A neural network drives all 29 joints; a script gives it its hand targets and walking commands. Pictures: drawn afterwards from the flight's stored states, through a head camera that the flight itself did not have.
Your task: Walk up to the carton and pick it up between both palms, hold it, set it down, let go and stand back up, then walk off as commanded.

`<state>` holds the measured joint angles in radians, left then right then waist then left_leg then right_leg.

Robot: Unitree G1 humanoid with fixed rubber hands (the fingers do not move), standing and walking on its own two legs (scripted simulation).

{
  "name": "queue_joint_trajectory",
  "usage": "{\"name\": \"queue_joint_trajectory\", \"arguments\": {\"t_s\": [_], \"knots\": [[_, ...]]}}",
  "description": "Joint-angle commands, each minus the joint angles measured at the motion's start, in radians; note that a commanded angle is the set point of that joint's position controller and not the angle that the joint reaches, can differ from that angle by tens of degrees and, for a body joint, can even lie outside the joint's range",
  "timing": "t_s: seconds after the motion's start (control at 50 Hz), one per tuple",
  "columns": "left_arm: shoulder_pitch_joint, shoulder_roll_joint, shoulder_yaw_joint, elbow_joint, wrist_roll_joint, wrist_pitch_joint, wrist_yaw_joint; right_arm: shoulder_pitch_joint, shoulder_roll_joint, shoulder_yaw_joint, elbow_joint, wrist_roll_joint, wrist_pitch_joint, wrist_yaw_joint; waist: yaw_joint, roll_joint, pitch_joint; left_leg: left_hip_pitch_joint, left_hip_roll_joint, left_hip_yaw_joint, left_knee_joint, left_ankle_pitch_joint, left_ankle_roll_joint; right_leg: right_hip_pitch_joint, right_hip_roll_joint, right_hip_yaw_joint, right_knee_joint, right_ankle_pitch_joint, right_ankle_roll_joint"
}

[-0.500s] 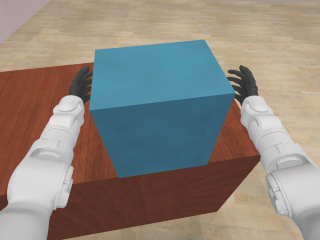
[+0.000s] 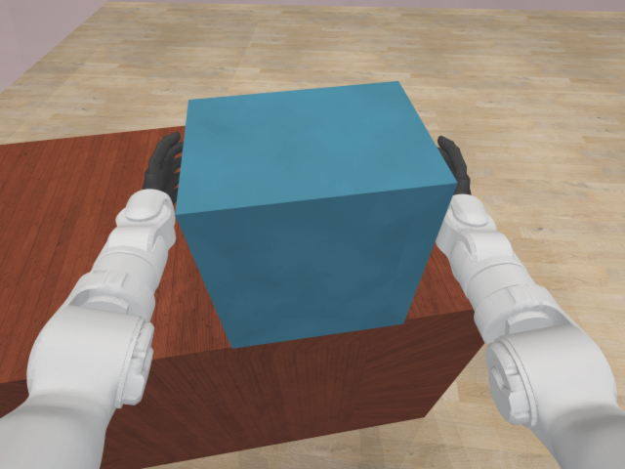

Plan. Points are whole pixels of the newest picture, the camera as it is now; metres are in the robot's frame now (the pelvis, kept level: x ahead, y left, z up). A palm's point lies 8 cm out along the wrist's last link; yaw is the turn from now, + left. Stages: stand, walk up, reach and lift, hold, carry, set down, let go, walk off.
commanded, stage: reach and lift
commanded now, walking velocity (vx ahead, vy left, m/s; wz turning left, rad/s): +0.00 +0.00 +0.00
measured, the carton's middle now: (308, 225) +0.43 +0.01 +0.07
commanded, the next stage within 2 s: none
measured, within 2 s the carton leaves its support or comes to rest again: leaves its support in 1.18 s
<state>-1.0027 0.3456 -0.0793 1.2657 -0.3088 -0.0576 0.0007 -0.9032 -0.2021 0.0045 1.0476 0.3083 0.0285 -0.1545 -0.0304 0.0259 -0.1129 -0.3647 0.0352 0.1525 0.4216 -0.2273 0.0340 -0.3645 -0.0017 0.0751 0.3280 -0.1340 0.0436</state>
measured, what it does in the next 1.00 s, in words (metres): stands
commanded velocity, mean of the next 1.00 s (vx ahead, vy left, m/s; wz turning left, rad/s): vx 0.00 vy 0.00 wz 0.00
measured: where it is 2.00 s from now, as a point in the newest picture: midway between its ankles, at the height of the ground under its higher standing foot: outside the picture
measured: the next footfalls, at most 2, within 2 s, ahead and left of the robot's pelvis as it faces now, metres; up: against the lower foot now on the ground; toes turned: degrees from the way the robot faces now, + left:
none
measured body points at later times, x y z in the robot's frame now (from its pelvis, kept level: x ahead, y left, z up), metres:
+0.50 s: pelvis +0.00 +0.00 +0.00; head +0.03 +0.00 +0.45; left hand +0.46 +0.20 +0.12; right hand +0.44 -0.18 +0.12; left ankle -0.02 +0.08 -0.74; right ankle +0.01 -0.15 -0.74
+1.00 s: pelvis +0.00 +0.00 +0.00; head +0.02 +0.00 +0.45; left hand +0.45 +0.20 +0.13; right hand +0.43 -0.17 +0.12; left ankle -0.02 +0.08 -0.74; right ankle +0.01 -0.15 -0.74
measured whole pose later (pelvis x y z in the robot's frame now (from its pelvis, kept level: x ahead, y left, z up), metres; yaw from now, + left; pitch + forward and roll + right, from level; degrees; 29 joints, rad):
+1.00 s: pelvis +0.00 +0.00 +0.00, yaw +0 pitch +9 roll -1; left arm -0.98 0.29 0.28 1.30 -0.09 -0.14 -0.03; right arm -0.89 -0.06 -0.32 1.03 -0.13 -0.03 -0.01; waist -0.06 0.03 -0.11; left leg -0.35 0.03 0.15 0.42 -0.22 0.03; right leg -0.35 0.00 0.08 0.32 -0.13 0.05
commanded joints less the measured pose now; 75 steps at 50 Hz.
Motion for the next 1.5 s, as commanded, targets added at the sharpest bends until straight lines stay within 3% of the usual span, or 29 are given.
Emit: {"name": "queue_joint_trajectory", "arguments": {"t_s": [0.0, 0.08, 0.2, 0.26, 0.28, 0.3, 0.32, 0.34, 0.4, 0.42, 0.44, 0.5, 0.54, 0.68, 0.72, 0.78, 0.86, 0.94, 1.02, 1.08, 1.1, 1.12, 1.2, 1.34, 1.36, 1.38, 1.4, 1.44, 1.48], "knots": [[-0.547, -0.002, 0.005, -0.136, 0.027, -0.027, -0.02, -0.523, 0.019, -0.046, -0.123, -0.048, -0.023, -0.017, -0.064, 0.014, -0.566, 0.256, -0.02, -0.135, 0.074, 0.483, -0.098, 0.065, 0.047, -0.111, 0.039, 0.256, -0.045], [-0.499, -0.058, 0.027, -0.23, 0.043, -0.04, -0.019, -0.474, 0.063, -0.025, -0.165, -0.045, -0.039, -0.013, -0.036, 0.033, -0.64, 0.313, -0.019, -0.127, 0.085, 0.597, -0.113, 0.085, 0.054, -0.112, 0.042, 0.322, -0.042], [-0.53, -0.063, 0.048, -0.197, 0.076, -0.053, -0.047, -0.503, 0.11, -0.031, -0.221, -0.079, -0.043, -0.016, -0.054, -0.018, -0.62, 0.258, -0.028, -0.119, 0.078, 0.524, -0.085, 0.158, 0.048, -0.11, 0.046, 0.347, -0.026], [-0.482, -0.074, 0.109, -0.187, 0.148, -0.063, -0.053, -0.453, 0.141, -0.057, -0.175, -0.123, -0.043, -0.009, -0.033, -0.019, -0.604, 0.257, -0.03, -0.104, 0.056, 0.512, -0.085, 0.18, 0.04, -0.099, 0.034, 0.336, -0.031], [-0.526, -0.086, 0.097, -0.18, 0.158, -0.066, -0.062, -0.482, 0.151, -0.08, -0.137, -0.146, -0.045, 0.0, -0.052, 0.016, -0.557, 0.273, -0.029, -0.106, 0.046, 0.515, -0.091, 0.165, 0.038, -0.102, 0.027, 0.293, -0.034], [-0.548, -0.107, 0.115, -0.209, 0.178, -0.077, -0.064, -0.504, 0.182, -0.082, -0.189, -0.168, -0.056, 0.006, -0.025, 0.009, -0.594, 0.272, -0.027, -0.1, 0.051, 0.537, -0.09, 0.159, 0.041, -0.106, 0.025, 0.312, -0.038], [-0.56, -0.138, 0.109, -0.245, 0.183, -0.088, -0.067, -0.504, 0.214, -0.085, -0.204, -0.186, -0.066, 0.017, -0.037, 0.019, -0.63, 0.301, -0.027, -0.106, 0.055, 0.565, -0.099, 0.164, 0.045, -0.115, 0.029, 0.319, -0.035], [-0.513, -0.169, 0.116, -0.182, 0.219, -0.085, -0.079, -0.444, 0.237, -0.089, -0.12, -0.198, -0.06, 0.031, -0.038, 0.037, -0.543, 0.312, -0.023, -0.1, 0.049, 0.57, -0.104, 0.165, 0.036, -0.111, 0.008, 0.303, -0.036], [-0.602, -0.344, 0.126, -0.204, 0.266, -0.116, -0.132, -0.528, 0.449, -0.097, -0.18, -0.31, -0.084, 0.075, -0.055, 0.001, -0.576, 0.268, -0.039, -0.093, 0.023, 0.496, -0.087, 0.248, 0.028, -0.113, 0.004, 0.312, -0.033], [-0.576, -0.455, 0.146, -0.171, 0.321, -0.132, -0.167, -0.497, 0.602, -0.063, -0.186, -0.358, -0.093, 0.109, -0.039, -0.003, -0.54, 0.236, -0.044, -0.086, 0.013, 0.504, -0.075, 0.323, 0.016, -0.101, 0.008, 0.368, -0.028], [-0.567, -0.522, 0.17, -0.161, 0.34, -0.133, -0.187, -0.508, 0.68, -0.081, -0.215, -0.395, -0.1, 0.12, -0.057, -0.034, -0.572, 0.215, -0.053, -0.084, -0.009, 0.48, -0.069, 0.379, 0.018, -0.097, 0.008, 0.414, -0.012], [-0.5, -0.539, 0.21, -0.151, 0.393, -0.137, -0.216, -0.41, 0.776, -0.046, -0.196, -0.423, -0.093, 0.151, -0.029, -0.03, -0.513, 0.135, -0.068, -0.073, -0.037, 0.453, -0.056, 0.511, 0.003, -0.076, 0.045, 0.547, 0.004], [-0.588, -0.568, 0.159, -0.204, 0.364, -0.15, -0.208, -0.435, 0.764, -0.087, -0.192, -0.436, -0.112, 0.16, -0.065, 0.027, -0.584, 0.156, -0.062, -0.096, -0.029, 0.466, -0.084, 0.462, 0.013, -0.09, 0.06, 0.517, 0.002], [-0.553, -0.527, 0.237, -0.108, 0.406, -0.117, -0.221, -0.395, 0.759, -0.132, -0.125, -0.481, -0.084, 0.178, -0.061, 0.013, -0.435, 0.116, -0.071, -0.073, -0.065, 0.335, -0.061, 0.481, -0.002, -0.088, 0.045, 0.452, 0.018], [-0.543, -0.53, 0.231, -0.107, 0.383, -0.114, -0.223, -0.408, 0.768, -0.098, -0.178, -0.476, -0.089, 0.177, -0.058, -0.018, -0.468, 0.114, -0.065, -0.076, -0.066, 0.353, -0.058, 0.516, 0.009, -0.084, 0.053, 0.476, 0.024], [-0.611, -0.562, 0.18, -0.158, 0.37, -0.125, -0.209, -0.432, 0.763, -0.12, -0.154, -0.474, -0.1, 0.18, -0.065, 0.067, -0.513, 0.156, -0.056, -0.077, -0.052, 0.358, -0.083, 0.426, 0.015, -0.097, 0.042, 0.356, -0.003], [-0.594, -0.568, 0.19, -0.131, 0.375, -0.114, -0.2, -0.41, 0.752, -0.124, -0.115, -0.476, -0.091, 0.19, -0.063, 0.059, -0.469, 0.184, -0.051, -0.073, -0.051, 0.369, -0.088, 0.388, 0.02, -0.103, 0.024, 0.318, -0.013], [-0.584, -0.569, 0.199, -0.106, 0.372, -0.119, -0.209, -0.431, 0.791, -0.088, -0.154, -0.469, -0.109, 0.18, -0.04, 0.02, -0.469, 0.136, -0.061, -0.068, -0.043, 0.374, -0.075, 0.46, 0.01, -0.089, 0.039, 0.42, 0.006], [-0.661, -0.617, 0.14, -0.187, 0.337, -0.159, -0.187, -0.459, 0.794, -0.064, -0.137, -0.439, -0.147, 0.183, -0.039, 0.066, -0.602, 0.212, -0.044, -0.091, -0.016, 0.487, -0.101, 0.407, 0.023, -0.1, 0.046, 0.413, -0.005], [-0.651, -0.641, 0.117, -0.185, 0.318, -0.184, -0.185, -0.482, 0.811, -0.041, -0.164, -0.423, -0.182, 0.173, -0.042, 0.056, -0.616, 0.221, -0.051, -0.092, -0.004, 0.552, -0.107, 0.434, 0.026, -0.099, 0.043, 0.494, 0.0], [-0.653, -0.652, 0.127, -0.178, 0.327, -0.196, -0.186, -0.509, 0.826, -0.018, -0.186, -0.427, -0.193, 0.178, -0.02, 0.036, -0.641, 0.203, -0.051, -0.089, -0.001, 0.553, -0.101, 0.439, 0.021, -0.097, 0.049, 0.497, 0.002], [-0.685, -0.658, 0.109, -0.192, 0.32, -0.208, -0.182, -0.504, 0.817, -0.044, -0.17, -0.432, -0.209, 0.177, -0.036, 0.066, -0.631, 0.215, -0.047, -0.095, -0.005, 0.552, -0.111, 0.415, 0.029, -0.107, 0.047, 0.47, -0.005], [-0.699, -0.648, 0.132, -0.171, 0.34, -0.242, -0.18, -0.521, 0.846, 0.007, -0.182, -0.432, -0.256, 0.169, -0.011, 0.02, -0.654, 0.221, -0.055, -0.086, -0.007, 0.55, -0.089, 0.44, 0.016, -0.104, 0.041, 0.52, 0.005], [-0.763, -0.644, 0.137, -0.138, 0.358, -0.242, -0.175, -0.525, 0.808, -0.03, -0.107, -0.474, -0.267, 0.171, -0.028, 0.025, -0.558, 0.204, -0.049, -0.088, -0.057, 0.368, -0.082, 0.385, 0.011, -0.119, 0.013, 0.329, -0.012], [-0.714, -0.657, 0.144, -0.132, 0.354, -0.236, -0.171, -0.503, 0.802, -0.002, -0.115, -0.461, -0.267, 0.178, -0.001, 0.012, -0.55, 0.212, -0.043, -0.095, -0.055, 0.38, -0.086, 0.373, 0.022, -0.117, 0.016, 0.299, -0.02], [-0.726, -0.66, 0.141, -0.115, 0.357, -0.218, -0.165, -0.527, 0.774, -0.04, -0.092, -0.471, -0.254, 0.183, -0.025, 0.035, -0.531, 0.234, -0.035, -0.093, -0.055, 0.352, -0.092, 0.303, 0.024, -0.131, -0.004, 0.228, -0.022], [-0.712, -0.645, 0.129, -0.117, 0.358, -0.203, -0.158, -0.536, 0.763, -0.015, -0.093, -0.465, -0.239, 0.182, -0.004, 0.002, -0.487, 0.228, -0.037, -0.092, -0.064, 0.332, -0.084, 0.315, 0.02, -0.132, -0.013, 0.217, -0.023], [-0.787, -0.663, 0.12, -0.168, 0.344, -0.198, -0.156, -0.598, 0.754, -0.015, -0.138, -0.458, -0.25, 0.185, -0.004, 0.037, -0.548, 0.241, -0.037, -0.086, -0.063, 0.29, -0.086, 0.299, 0.02, -0.131, -0.009, 0.187, -0.031], [-0.725, -0.702, 0.065, -0.185, 0.323, -0.16, -0.136, -0.574, 0.753, 0.042, -0.129, -0.401, -0.221, 0.191, 0.0, 0.048, -0.549, 0.322, -0.029, -0.108, -0.058, 0.363, -0.1, 0.243, 0.038, -0.152, -0.022, 0.193, -0.038]]}}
